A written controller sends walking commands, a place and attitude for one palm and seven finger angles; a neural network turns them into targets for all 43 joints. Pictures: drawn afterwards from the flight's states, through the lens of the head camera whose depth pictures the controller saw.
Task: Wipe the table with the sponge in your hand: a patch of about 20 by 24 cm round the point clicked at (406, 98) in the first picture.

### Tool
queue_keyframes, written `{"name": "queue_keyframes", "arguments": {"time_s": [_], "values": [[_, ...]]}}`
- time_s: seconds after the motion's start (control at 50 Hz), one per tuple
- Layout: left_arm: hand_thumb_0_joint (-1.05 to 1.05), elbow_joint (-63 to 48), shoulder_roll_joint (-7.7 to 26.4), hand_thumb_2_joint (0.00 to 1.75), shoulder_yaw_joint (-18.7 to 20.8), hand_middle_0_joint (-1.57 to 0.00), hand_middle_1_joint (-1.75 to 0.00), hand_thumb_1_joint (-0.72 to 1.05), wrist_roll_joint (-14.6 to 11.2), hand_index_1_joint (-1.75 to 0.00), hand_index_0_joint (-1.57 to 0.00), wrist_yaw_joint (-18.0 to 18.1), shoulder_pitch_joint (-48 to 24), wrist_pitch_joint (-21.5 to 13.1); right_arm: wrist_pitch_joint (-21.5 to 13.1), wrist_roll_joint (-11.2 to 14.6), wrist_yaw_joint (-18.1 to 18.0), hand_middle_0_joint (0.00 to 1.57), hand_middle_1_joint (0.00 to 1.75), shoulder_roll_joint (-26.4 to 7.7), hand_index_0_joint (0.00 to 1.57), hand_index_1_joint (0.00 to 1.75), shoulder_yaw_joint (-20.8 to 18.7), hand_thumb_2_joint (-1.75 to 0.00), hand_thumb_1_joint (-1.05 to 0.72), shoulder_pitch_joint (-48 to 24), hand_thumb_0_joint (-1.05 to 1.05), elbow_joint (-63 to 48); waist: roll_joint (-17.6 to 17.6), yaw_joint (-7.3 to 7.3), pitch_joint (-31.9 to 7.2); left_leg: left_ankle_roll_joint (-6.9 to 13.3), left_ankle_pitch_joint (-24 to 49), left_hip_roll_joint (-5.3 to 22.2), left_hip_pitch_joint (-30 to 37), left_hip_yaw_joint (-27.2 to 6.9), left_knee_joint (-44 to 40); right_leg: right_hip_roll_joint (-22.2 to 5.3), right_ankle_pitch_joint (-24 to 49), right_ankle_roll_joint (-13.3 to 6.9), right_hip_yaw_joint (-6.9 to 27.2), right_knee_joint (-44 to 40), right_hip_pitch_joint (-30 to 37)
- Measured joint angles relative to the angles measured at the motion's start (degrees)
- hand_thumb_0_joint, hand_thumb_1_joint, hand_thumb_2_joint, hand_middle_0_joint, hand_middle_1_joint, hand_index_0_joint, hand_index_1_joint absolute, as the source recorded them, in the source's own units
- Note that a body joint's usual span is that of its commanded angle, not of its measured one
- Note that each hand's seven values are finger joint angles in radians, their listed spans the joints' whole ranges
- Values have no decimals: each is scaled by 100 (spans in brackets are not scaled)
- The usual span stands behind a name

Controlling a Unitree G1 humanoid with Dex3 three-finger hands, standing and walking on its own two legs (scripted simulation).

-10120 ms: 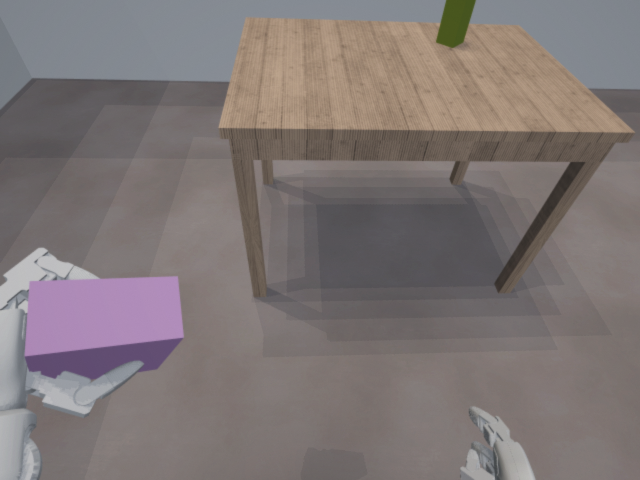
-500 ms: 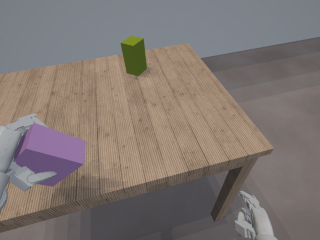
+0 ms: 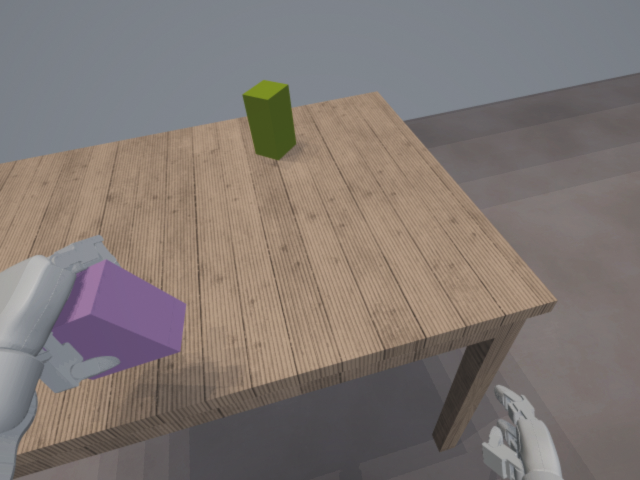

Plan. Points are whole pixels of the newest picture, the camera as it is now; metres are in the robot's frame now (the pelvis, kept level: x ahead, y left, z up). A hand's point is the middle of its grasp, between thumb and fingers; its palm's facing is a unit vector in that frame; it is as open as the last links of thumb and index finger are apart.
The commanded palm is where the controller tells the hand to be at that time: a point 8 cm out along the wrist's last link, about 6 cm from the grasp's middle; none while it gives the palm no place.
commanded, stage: turn the palm down, sponge in hand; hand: left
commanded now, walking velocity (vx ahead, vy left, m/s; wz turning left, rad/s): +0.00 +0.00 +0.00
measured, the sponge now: (112, 331) +0.22 +0.26 +0.12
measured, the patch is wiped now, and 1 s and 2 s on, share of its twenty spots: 0.00 0.00 0.00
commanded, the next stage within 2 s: move the sponge above the wiping area in 1.08 s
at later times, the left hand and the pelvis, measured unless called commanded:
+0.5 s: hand (46, 303) +0.22 +0.32 +0.17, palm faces +0.16 -0.13 -0.98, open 10.1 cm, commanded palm +0.18 +0.31 +0.23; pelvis -0.01 +0.02 +0.01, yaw +0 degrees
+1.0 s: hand (53, 323) +0.21 +0.30 +0.16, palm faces +0.08 -0.06 -1.00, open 10.1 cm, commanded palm +0.17 +0.29 +0.23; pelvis -0.02 +0.01 +0.01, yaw +0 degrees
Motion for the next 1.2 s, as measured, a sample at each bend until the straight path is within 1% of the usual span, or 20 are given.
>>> {"name": "queue_keyframes", "arguments": {"time_s": [0.04, 0.1, 0.14, 0.2, 0.24, 0.28, 0.38, 0.48, 0.56, 0.62, 0.7, 0.74, 0.8, 0.92, 1.04, 1.1, 1.2], "values": [[-1, 15, 16, 101, -80, -71, -136, -49, 122, -135, -73, 39, -118, 190, 56, 20, 23, 20, 30, 37, 20, 30, 58, -90, -90, -85, 2, -5, 18, 18, 0, 22, 30, -14, 55, 16, -64, -13, 41, 21, 16, -75, 58], [-1, 131, 25, 101, -180, -71, -136, -49, 348, -135, -73, 1, -348, 573, 162, 52, 48, 20, 30, 62, 20, 30, 157, -90, -90, -226, 2, 1, 43, 46, 13, 56, 102, -48, 145, 28, -193, -44, 115, 54, 27, -206, 150], [-1, 222, 8, 101, -259, -71, -136, -49, 521, -135, -73, -81, -499, 823, 222, 69, 62, 20, 30, 58, 20, 30, 218, -90, -90, -327, 2, 2, 74, 67, 42, 81, 153, -67, 204, 32, -279, -61, 175, 75, 30, -307, 217], [-1, 262, -35, 101, -416, -71, -136, -49, 806, -135, -73, -258, -633, 1053, 280, 77, 75, 21, 30, 54, 20, 30, 284, -90, -90, -460, 2, -2, 91, 99, 89, 119, 234, -105, 291, 37, -415, -96, 254, 107, 34, -444, 308], [-1, 217, -84, 101, -549, -71, -136, -49, 987, -135, -73, -360, -679, 1095, 289, 67, 85, 21, 30, 53, 20, 30, 304, -90, -90, -540, 2, -3, 104, 128, 129, 141, 277, -123, 349, 43, -492, -111, 306, 125, 39, -535, 374], [-1, 155, -114, 101, -692, -71, -136, -49, 1169, -135, -73, -429, -704, 1057, 305, 40, 97, 21, 30, 65, 20, 30, 312, -90, -90, -601, 2, 1, 98, 156, 151, 161, 320, -146, 403, 43, -573, -132, 348, 143, 39, -616, 431], [-1, 113, -88, 101, -905, -71, -136, -49, 1525, -135, -73, -416, -813, 992, 353, 14, 104, 21, 30, 64, 19, 30, 273, -90, -90, -636, 2, 100, 61, 197, 204, 185, 410, -170, 543, 65, -753, -152, 444, 163, 61, -792, 562], [-1, 331, -54, 101, -934, -71, -136, -49, 1776, -135, -73, -404, -1077, 1223, 448, 14, 203, 21, 30, 22, 19, 30, 302, -90, -90, -745, 2, 240, 82, 218, 219, 195, 495, -181, 626, 78, -893, -160, 525, 169, 74, -916, 634], [-1, 417, -99, 101, -982, -71, -136, -49, 2009, -135, -73, -525, -1179, 1434, 491, 36, 247, 21, 30, -5, 19, 30, 284, -90, -90, -801, 2, 263, 127, 219, 225, 204, 550, -191, 654, 86, -966, -169, 566, 172, 83, -958, 645], [-1, 424, -132, 101, -1084, -71, -136, -49, 2173, -135, -73, -638, -1166, 1447, 511, 34, 277, 21, 30, -26, 19, 30, 273, -90, -90, -838, 2, 275, 157, 218, 230, 209, 585, -200, 670, 94, -1007, -177, 579, 169, 91, -957, 639], [-1, 475, -134, 101, -1237, -71, -135, -49, 2356, -135, -73, -699, -1139, 1327, 518, 13, 304, 20, 30, -30, 19, 30, 259, -90, -90, -875, 2, 313, 182, 238, 231, 201, 618, -197, 688, 94, -1040, -174, 592, 157, 92, -954, 639], [-1, 528, -124, 101, -1263, -71, -135, -49, 2391, -135, -73, -689, -1151, 1273, 515, 6, 312, 20, 30, -23, 19, 30, 257, -90, -90, -901, 2, 346, 190, 256, 235, 190, 626, -181, 693, 96, -1040, -158, 602, 144, 96, -955, 642], [-1, 605, -128, 101, -1229, -71, -135, -49, 2362, -135, -73, -653, -1168, 1200, 503, 3, 316, 20, 30, -1, 19, 30, 259, -90, -90, -925, 2, 394, 191, 277, 231, 171, 640, -159, 710, 85, -1049, -135, 618, 127, 86, -973, 663], [-1, 687, -197, 101, -1215, -71, -135, -49, 2376, -135, -73, -610, -1218, 1238, 472, 6, 307, 20, 30, 18, 19, 30, 262, -90, -90, -954, 2, 444, 216, 307, 233, 140, 657, -123, 743, 69, -1055, -97, 644, 95, 73, -997, 704], [-1, 759, -214, 101, -1290, -71, -135, -49, 2413, -135, -73, -667, -1242, 1212, 425, -4, 284, 20, 30, 25, 20, 30, 272, -90, -90, -984, 2, 442, 224, 299, 247, 123, 672, -109, 750, 74, -1057, -82, 647, 77, 81, -970, 693], [-1, 757, -203, 101, -1288, -71, -135, -49, 2405, -135, -73, -663, -1221, 1142, 401, -14, 280, 20, 30, 30, 20, 30, 267, -90, -90, -984, 2, 446, 222, 295, 248, 117, 671, -100, 764, 82, -1060, -73, 648, 71, 90, -971, 702], [-1, 759, -216, 101, -1256, -71, -135, -49, 2381, -135, -73, -596, -1223, 1121, 377, -7, 287, 20, 30, 19, 20, 30, 239, -90, -90, -981, 2, 445, 226, 288, 241, 112, 663, -89, 774, 93, -1057, -62, 652, 69, 104, -978, 710]]}}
